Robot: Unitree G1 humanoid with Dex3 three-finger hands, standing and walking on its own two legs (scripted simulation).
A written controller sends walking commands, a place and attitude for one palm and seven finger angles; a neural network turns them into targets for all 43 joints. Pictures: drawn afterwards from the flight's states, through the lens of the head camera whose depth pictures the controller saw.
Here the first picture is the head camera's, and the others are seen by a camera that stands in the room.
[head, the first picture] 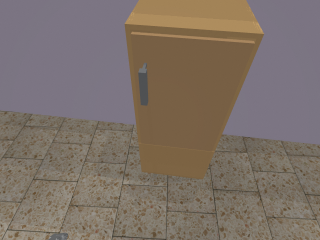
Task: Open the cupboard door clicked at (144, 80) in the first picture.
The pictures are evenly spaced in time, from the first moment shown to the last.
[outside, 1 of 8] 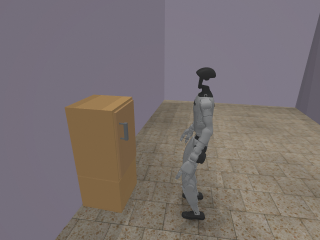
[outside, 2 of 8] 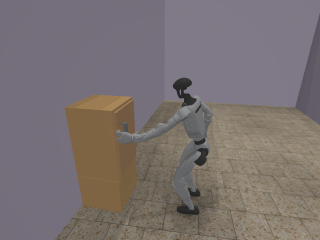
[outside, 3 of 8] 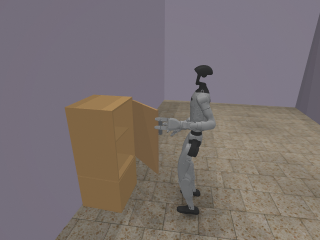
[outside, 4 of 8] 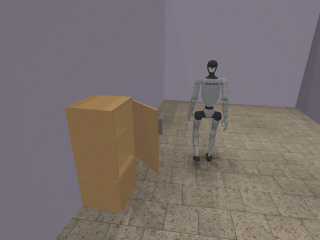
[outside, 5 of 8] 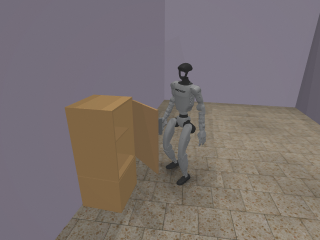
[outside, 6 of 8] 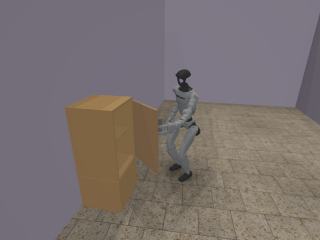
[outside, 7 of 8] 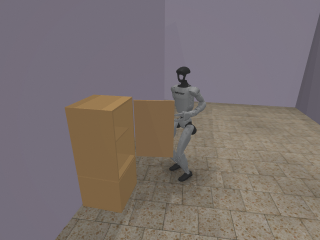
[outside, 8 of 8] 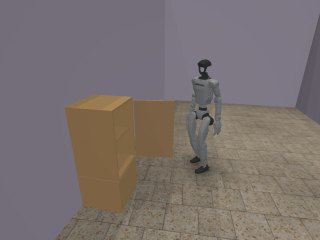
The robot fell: no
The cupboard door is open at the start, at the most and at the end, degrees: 0 100 99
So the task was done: yes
